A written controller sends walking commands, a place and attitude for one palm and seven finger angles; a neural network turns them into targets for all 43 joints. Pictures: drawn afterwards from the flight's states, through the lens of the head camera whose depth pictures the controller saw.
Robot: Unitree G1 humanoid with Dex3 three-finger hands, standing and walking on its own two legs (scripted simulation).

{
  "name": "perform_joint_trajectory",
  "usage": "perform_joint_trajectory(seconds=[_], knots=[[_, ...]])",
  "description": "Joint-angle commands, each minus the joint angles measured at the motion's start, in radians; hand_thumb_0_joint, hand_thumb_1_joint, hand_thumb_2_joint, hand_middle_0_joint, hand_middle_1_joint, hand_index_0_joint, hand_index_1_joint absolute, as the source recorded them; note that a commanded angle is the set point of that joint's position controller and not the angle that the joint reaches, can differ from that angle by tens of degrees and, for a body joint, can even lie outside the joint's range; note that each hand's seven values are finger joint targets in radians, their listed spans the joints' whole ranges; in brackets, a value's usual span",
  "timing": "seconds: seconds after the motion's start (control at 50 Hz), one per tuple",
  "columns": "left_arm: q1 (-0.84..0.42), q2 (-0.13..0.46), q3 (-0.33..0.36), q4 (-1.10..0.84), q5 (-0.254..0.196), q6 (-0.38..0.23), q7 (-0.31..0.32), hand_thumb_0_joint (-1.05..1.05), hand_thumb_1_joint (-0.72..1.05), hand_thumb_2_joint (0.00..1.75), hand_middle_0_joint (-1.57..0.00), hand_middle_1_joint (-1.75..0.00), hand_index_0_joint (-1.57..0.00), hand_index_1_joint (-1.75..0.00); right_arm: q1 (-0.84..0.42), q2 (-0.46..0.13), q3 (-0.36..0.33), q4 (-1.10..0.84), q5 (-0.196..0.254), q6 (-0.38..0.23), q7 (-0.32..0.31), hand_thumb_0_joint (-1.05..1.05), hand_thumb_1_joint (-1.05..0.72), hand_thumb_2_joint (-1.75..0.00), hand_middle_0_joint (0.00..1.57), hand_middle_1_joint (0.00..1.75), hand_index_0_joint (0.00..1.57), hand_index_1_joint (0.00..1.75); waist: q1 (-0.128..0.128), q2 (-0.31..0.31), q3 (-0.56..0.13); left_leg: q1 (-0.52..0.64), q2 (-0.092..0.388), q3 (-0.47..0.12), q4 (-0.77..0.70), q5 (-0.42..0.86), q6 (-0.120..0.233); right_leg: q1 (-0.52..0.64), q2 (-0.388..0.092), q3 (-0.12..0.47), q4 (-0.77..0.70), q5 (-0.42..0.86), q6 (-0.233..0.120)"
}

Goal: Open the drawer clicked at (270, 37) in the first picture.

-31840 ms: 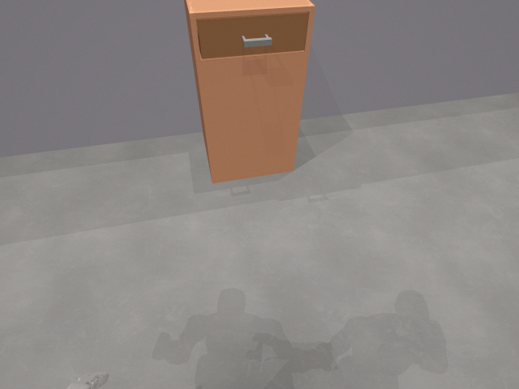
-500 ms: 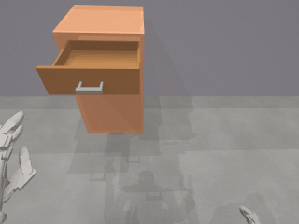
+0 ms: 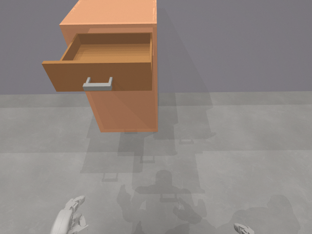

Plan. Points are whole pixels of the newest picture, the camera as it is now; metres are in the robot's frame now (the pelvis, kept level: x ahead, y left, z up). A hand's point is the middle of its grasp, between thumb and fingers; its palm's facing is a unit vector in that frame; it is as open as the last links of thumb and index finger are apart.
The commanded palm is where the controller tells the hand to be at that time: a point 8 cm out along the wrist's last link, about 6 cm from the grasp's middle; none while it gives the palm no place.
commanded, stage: let the arm hang, fingers relaxed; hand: left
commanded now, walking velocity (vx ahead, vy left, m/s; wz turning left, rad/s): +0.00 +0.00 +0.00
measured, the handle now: (98, 83) +0.65 +0.25 +0.01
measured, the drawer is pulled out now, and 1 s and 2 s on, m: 0.30 0.30 0.30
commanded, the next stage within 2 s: look to check the result in 0.90 s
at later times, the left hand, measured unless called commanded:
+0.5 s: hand out of the picture +0.03 +0.21 -0.14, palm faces -0.01 -0.97 -0.25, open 7.3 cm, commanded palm none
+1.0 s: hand out of the picture +0.02 +0.19 -0.15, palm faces -0.03 -0.98 -0.20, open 7.3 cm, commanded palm none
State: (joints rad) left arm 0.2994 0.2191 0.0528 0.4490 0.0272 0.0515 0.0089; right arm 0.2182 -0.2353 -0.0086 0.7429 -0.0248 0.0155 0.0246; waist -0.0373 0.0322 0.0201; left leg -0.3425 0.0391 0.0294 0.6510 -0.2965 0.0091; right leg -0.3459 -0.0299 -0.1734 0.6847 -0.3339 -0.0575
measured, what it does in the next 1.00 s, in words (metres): stands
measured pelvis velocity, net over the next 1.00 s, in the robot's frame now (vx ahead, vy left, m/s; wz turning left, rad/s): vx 0.02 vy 0.02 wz -0.05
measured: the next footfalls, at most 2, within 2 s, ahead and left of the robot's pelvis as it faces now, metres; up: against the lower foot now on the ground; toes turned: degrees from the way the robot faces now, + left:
none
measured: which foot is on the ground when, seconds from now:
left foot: down 0.00-1.00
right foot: down 0.00-1.00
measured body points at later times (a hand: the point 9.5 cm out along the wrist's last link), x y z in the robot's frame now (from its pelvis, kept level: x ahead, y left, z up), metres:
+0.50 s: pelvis +0.01 +0.01 +0.03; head +0.03 +0.00 +0.47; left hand +0.03 +0.26 -0.12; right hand +0.02 -0.21 -0.14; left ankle +0.03 +0.13 -0.72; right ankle +0.02 -0.08 -0.72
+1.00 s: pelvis +0.02 +0.02 +0.03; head +0.04 +0.01 +0.48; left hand +0.03 +0.24 -0.13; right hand -0.01 -0.19 -0.14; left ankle +0.03 +0.13 -0.72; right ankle +0.02 -0.08 -0.72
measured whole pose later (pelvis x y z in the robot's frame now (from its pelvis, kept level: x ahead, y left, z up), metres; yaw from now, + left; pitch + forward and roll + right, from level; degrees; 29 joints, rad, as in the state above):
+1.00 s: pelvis +0.02 +0.02 +0.03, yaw -3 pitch -2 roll +0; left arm 0.26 0.15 0.01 1.15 0.01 0.00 0.03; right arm 0.28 -0.13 0.00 1.13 -0.02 0.01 -0.03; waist -0.01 0.01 0.08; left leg -0.15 0.02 0.09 0.38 -0.20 0.01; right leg -0.16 -0.02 -0.11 0.39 -0.20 -0.02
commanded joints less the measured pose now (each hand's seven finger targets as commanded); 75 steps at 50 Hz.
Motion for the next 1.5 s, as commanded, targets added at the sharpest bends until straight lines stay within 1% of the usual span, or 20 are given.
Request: perform_joint_trajectory(seconds=[0.0,0.02,0.04,0.06,0.1,0.12,0.16,0.2,0.32,0.42,0.56,0.62,0.72,0.76,0.92,1.12,1.14,1.38,1.44,1.48], knots=[[0.028,0.107,0.011,0.065,-0.003,-0.050,-0.003,0.00,0.90,0.90,-0.20,-0.30,-0.20,-0.30,-0.022,-0.174,-0.024,-0.053,-0.021,-0.020,-0.030,0.00,-0.90,-0.90,0.20,0.30,0.20,0.30,0.062,0.017,-0.048,-0.101,0.190,-0.234,-0.236,0.147,0.122,0.194,-0.019,0.155,-0.141,0.011,0.061],[0.023,0.129,0.018,0.134,0.002,-0.050,-0.004,0.00,0.90,0.90,-0.20,-0.30,-0.20,-0.30,-0.039,-0.128,-0.014,-0.028,-0.013,-0.026,-0.029,0.00,-0.90,-0.90,0.20,0.30,0.20,0.30,0.061,0.078,-0.035,-0.115,0.098,-0.150,-0.221,0.100,0.061,0.222,-0.058,0.181,-0.201,0.078,0.041],[0.022,0.154,0.017,0.188,-0.002,-0.052,-0.003,0.00,0.90,0.90,-0.20,-0.30,-0.20,-0.30,-0.026,-0.099,-0.006,-0.007,-0.008,-0.025,-0.031,0.00,-0.90,-0.90,0.20,0.30,0.20,0.30,0.058,0.118,-0.020,-0.084,0.052,-0.094,-0.192,0.119,0.028,0.207,-0.089,0.216,-0.229,0.128,0.019],[0.019,0.155,0.011,0.240,-0.009,-0.057,-0.003,0.00,0.90,0.90,-0.20,-0.30,-0.20,-0.30,-0.003,-0.075,0.001,0.023,-0.003,-0.024,-0.034,0.00,-0.90,-0.90,0.20,0.30,0.20,0.30,0.046,0.102,-0.039,-0.025,0.039,-0.056,-0.171,0.126,0.010,0.196,-0.115,0.237,-0.259,0.159,0.000],[0.013,0.129,0.015,0.319,-0.011,-0.069,0.002,0.00,0.90,0.90,-0.20,-0.30,-0.20,-0.30,0.040,-0.044,-0.001,0.077,0.000,-0.022,-0.041,0.00,-0.90,-0.90,0.20,0.30,0.20,0.30,0.030,0.081,-0.087,0.081,0.034,-0.029,-0.151,0.161,-0.005,0.190,-0.146,0.236,-0.305,0.232,-0.017],[0.008,0.124,0.013,0.347,-0.013,-0.071,0.004,0.00,0.90,0.90,-0.20,-0.30,-0.20,-0.30,0.055,-0.041,-0.002,0.098,-0.001,-0.022,-0.043,0.00,-0.90,-0.90,0.20,0.30,0.20,0.30,0.025,0.105,-0.105,0.117,0.043,-0.029,-0.164,0.197,-0.004,0.200,-0.140,0.219,-0.300,0.277,-0.013],[-0.005,0.120,0.001,0.400,-0.016,-0.070,0.007,0.00,0.90,0.90,-0.20,-0.30,-0.20,-0.30,0.073,-0.054,-0.005,0.135,0.005,-0.020,-0.047,0.00,-0.90,-0.90,0.20,0.30,0.20,0.30,0.026,0.079,-0.112,0.140,0.067,-0.042,-0.189,0.255,0.001,0.231,-0.117,0.178,-0.295,0.338,0.003],[-0.009,0.119,-0.004,0.451,-0.017,-0.067,0.009,0.00,0.90,0.90,-0.20,-0.30,-0.20,-0.30,0.076,-0.059,-0.009,0.167,0.008,-0.014,-0.050,0.00,-0.90,-0.90,0.20,0.30,0.20,0.30,0.027,0.036,-0.080,0.137,0.072,-0.046,-0.218,0.216,0.003,0.231,-0.111,0.172,-0.323,0.294,0.006],[-0.015,0.096,-0.021,0.562,-0.017,-0.060,0.016,0.00,0.90,0.90,-0.20,-0.30,-0.20,-0.30,0.088,-0.054,-0.008,0.254,0.007,-0.006,-0.051,0.00,-0.90,-0.90,0.20,0.30,0.20,0.30,0.028,-0.021,0.038,0.131,0.079,-0.050,-0.301,0.132,0.006,0.176,-0.096,0.172,-0.389,0.143,0.013],[-0.009,0.087,-0.025,0.609,-0.018,-0.061,0.022,0.00,0.90,0.90,-0.20,-0.30,-0.20,-0.30,0.097,-0.040,-0.005,0.300,0.008,-0.010,-0.050,0.00,-0.90,-0.90,0.20,0.30,0.20,0.30,0.032,-0.056,0.048,0.140,0.078,-0.050,-0.332,0.130,0.008,0.183,-0.094,0.166,-0.395,0.129,0.020],[-0.014,0.072,-0.025,0.641,-0.016,-0.063,0.027,0.00,0.90,0.90,-0.20,-0.30,-0.20,-0.30,0.097,-0.021,-0.001,0.340,0.006,-0.017,-0.051,0.00,-0.90,-0.90,0.20,0.30,0.20,0.30,0.034,-0.021,0.037,0.154,0.080,-0.047,-0.351,0.174,0.008,0.199,-0.093,0.166,-0.379,0.174,0.025],[-0.013,0.066,-0.025,0.649,-0.016,-0.061,0.027,0.00,0.90,0.90,-0.20,-0.30,-0.20,-0.30,0.100,-0.013,0.000,0.348,0.006,-0.018,-0.053,0.00,-0.90,-0.90,0.20,0.30,0.20,0.30,0.036,-0.017,0.066,0.139,0.077,-0.045,-0.364,0.148,0.005,0.189,-0.093,0.162,-0.382,0.154,0.027],[-0.006,0.052,-0.024,0.660,-0.017,-0.061,0.028,0.00,0.90,0.90,-0.20,-0.30,-0.20,-0.30,0.109,-0.001,-0.002,0.360,0.006,-0.017,-0.056,0.00,-0.90,-0.90,0.20,0.30,0.20,0.30,0.036,-0.001,0.066,0.141,0.074,-0.043,-0.367,0.131,0.006,0.188,-0.092,0.168,-0.385,0.145,0.025],[-0.005,0.050,-0.024,0.659,-0.016,-0.060,0.029,0.00,0.90,0.90,-0.20,-0.30,-0.20,-0.30,0.112,0.004,-0.004,0.362,0.005,-0.015,-0.056,0.00,-0.90,-0.90,0.20,0.30,0.20,0.30,0.035,0.001,0.082,0.131,0.072,-0.040,-0.368,0.110,0.005,0.182,-0.090,0.169,-0.391,0.131,0.026],[0.008,0.043,-0.023,0.662,-0.017,-0.065,0.030,0.00,0.90,0.90,-0.20,-0.30,-0.20,-0.30,0.127,0.005,-0.009,0.364,0.008,-0.021,-0.060,0.00,-0.90,-0.90,0.20,0.30,0.20,0.30,0.030,-0.022,0.034,0.176,0.077,-0.038,-0.352,0.169,0.011,0.188,-0.091,0.170,-0.377,0.185,0.024],[0.012,0.038,-0.022,0.668,-0.015,-0.066,0.031,0.00,0.90,0.90,-0.20,-0.30,-0.20,-0.30,0.122,0.005,-0.011,0.366,0.008,-0.020,-0.062,0.00,-0.90,-0.90,0.20,0.30,0.20,0.30,0.028,-0.010,0.050,0.176,0.078,-0.034,-0.351,0.166,0.010,0.176,-0.089,0.174,-0.380,0.185,0.024],[0.015,0.045,-0.020,0.667,-0.015,-0.067,0.031,0.00,0.90,0.90,-0.20,-0.30,-0.20,-0.30,0.118,0.003,-0.014,0.364,0.011,-0.020,-0.062,0.00,-0.90,-0.90,0.20,0.30,0.20,0.30,0.029,-0.028,0.049,0.184,0.081,-0.035,-0.349,0.172,0.012,0.171,-0.088,0.173,-0.381,0.188,0.024],[-0.014,0.059,-0.019,0.662,-0.014,-0.069,0.029,0.00,0.90,0.90,-0.20,-0.30,-0.20,-0.30,0.090,-0.015,-0.015,0.362,0.007,-0.020,-0.060,0.00,-0.90,-0.90,0.20,0.30,0.20,0.30,0.028,-0.015,0.066,0.179,0.080,-0.037,-0.359,0.162,0.009,0.171,-0.092,0.180,-0.394,0.182,0.023],[-0.020,0.068,-0.016,0.657,-0.014,-0.072,0.029,0.00,0.90,0.90,-0.20,-0.30,-0.20,-0.30,0.086,-0.024,-0.016,0.358,0.009,-0.021,-0.060,0.00,-0.90,-0.90,0.20,0.30,0.20,0.30,0.028,-0.034,0.042,0.190,0.083,-0.036,-0.356,0.169,0.010,0.185,-0.090,0.179,-0.397,0.190,0.022],[-0.027,0.072,-0.016,0.658,-0.015,-0.071,0.028,0.00,0.90,0.90,-0.20,-0.30,-0.20,-0.30,0.080,-0.026,-0.016,0.360,0.007,-0.022,-0.059,0.00,-0.90,-0.90,0.20,0.30,0.20,0.30,0.029,-0.018,0.040,0.192,0.080,-0.037,-0.356,0.184,0.009,0.188,-0.094,0.179,-0.392,0.210,0.022]])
